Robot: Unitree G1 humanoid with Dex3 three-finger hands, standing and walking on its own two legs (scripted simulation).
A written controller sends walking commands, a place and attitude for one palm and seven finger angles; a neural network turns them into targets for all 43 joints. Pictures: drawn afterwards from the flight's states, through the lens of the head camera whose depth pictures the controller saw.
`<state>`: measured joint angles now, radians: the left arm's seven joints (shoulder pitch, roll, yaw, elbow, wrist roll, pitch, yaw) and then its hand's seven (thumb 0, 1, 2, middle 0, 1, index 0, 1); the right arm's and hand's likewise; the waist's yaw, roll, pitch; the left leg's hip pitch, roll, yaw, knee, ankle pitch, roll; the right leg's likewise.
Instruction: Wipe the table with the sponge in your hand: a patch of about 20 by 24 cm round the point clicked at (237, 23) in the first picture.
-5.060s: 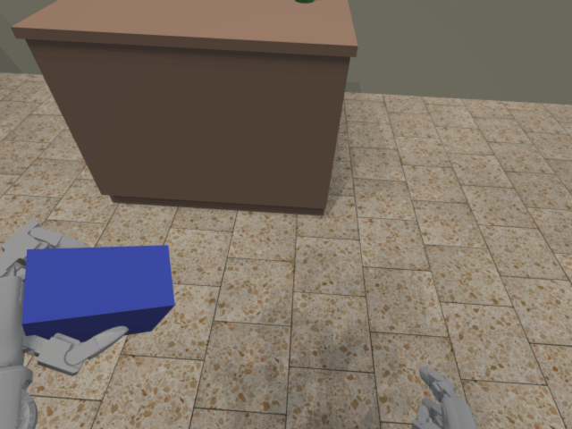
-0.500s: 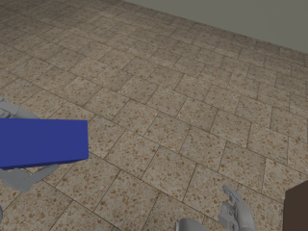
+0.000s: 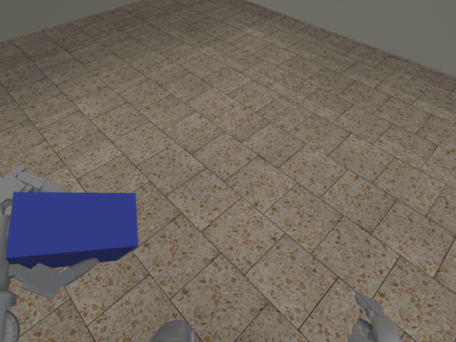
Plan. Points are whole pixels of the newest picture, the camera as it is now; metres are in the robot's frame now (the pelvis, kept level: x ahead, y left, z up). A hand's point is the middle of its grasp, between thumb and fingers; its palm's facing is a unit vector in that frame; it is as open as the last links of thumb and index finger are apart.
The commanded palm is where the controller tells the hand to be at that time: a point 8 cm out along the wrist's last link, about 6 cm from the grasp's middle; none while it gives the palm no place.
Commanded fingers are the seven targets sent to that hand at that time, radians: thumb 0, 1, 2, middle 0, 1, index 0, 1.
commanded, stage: walk to a spot facing it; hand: left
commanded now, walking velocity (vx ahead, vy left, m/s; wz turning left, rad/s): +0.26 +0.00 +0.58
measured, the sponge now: (93, 231) +0.23 +0.19 +0.15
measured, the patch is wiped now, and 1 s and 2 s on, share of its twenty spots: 0.00 0.00 0.00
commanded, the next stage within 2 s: turn to face it in 0.80 s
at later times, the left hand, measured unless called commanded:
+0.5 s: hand (22, 235) +0.20 +0.26 +0.18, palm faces +0.61 -0.63 -0.48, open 10.8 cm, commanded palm +0.15 +0.28 +0.17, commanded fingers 0.00 0.10 1.30 -1.20 -1.60 -1.20 -1.60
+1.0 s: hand out of the picture +0.19 +0.31 +0.17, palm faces +0.71 -0.55 -0.44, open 10.8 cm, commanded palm +0.11 +0.31 +0.17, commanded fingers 0.00 0.10 1.30 -1.20 -1.60 -1.20 -1.60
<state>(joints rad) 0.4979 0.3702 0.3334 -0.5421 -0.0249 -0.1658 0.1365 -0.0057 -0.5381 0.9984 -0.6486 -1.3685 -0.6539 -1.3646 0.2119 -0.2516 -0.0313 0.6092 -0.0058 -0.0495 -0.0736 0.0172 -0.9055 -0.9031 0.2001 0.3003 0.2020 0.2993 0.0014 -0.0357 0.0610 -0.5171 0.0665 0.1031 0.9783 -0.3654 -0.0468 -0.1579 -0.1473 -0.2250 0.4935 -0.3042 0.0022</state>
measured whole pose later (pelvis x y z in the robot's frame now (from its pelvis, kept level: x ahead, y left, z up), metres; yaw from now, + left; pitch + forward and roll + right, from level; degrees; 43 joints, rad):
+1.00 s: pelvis +0.09 -0.01 -0.02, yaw +27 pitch +0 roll -1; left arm 0.44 0.44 0.43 -0.62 -0.03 -0.19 0.15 -0.01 -0.54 1.00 -0.64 -1.37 -0.65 -1.37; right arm 0.16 -0.16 -0.02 0.57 0.01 -0.07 -0.03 0.01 -0.91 -0.90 0.19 0.30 0.20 0.30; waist -0.02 -0.05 0.10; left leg -0.37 0.04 0.08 0.63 -0.27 0.03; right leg -0.52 -0.10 -0.09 1.24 -0.51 0.07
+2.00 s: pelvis +0.05 -0.15 +0.00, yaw +63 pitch +0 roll -3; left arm 0.52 0.40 0.38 -0.59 -0.06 -0.16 0.12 -0.01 -0.54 1.00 -0.64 -1.38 -0.64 -1.37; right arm 0.21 -0.11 0.06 0.60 0.00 -0.11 -0.01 0.01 -0.90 -0.90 0.20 0.30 0.21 0.30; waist 0.02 0.04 0.06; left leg -0.32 0.02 -0.11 0.49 -0.17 -0.02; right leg -0.36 -0.01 -0.07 0.80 -0.47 0.10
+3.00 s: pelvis +0.07 -0.34 +0.00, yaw +99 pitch -2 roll +3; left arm 0.48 0.35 0.32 -0.50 -0.04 -0.13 0.13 -0.01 -0.54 1.00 -0.64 -1.38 -0.64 -1.37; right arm 0.17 -0.22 -0.01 0.63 0.00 -0.06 -0.07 0.02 -0.90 -0.90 0.20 0.30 0.20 0.30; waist 0.00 -0.02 0.09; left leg -0.48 0.01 0.05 1.09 -0.42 -0.07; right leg -0.23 -0.10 -0.19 0.50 -0.25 -0.04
